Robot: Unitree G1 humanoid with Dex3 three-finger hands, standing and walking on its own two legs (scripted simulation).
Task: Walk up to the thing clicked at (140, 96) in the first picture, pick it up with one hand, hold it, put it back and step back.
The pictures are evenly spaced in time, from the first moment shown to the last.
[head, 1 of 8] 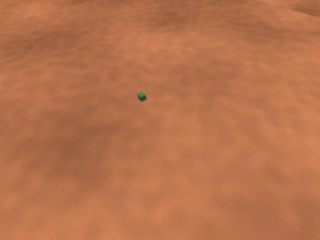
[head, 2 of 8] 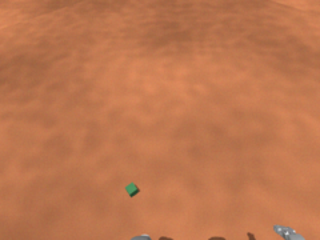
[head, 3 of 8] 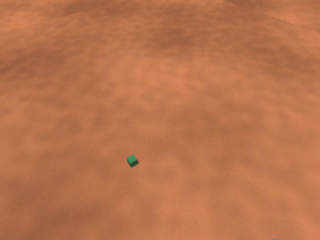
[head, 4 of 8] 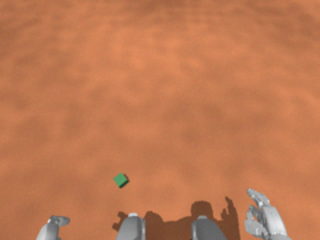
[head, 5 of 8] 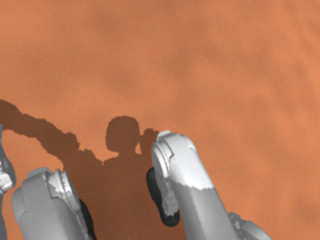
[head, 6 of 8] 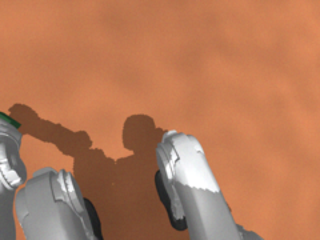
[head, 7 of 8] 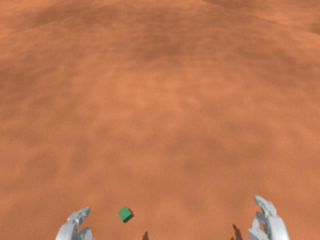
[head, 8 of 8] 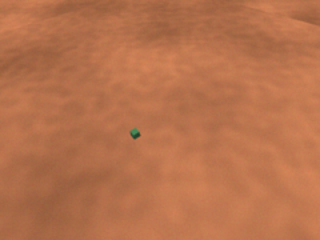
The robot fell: no
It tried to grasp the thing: yes
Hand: left
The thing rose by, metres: 0.68
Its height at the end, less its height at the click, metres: +0.00
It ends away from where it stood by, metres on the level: 0.01
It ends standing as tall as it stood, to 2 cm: yes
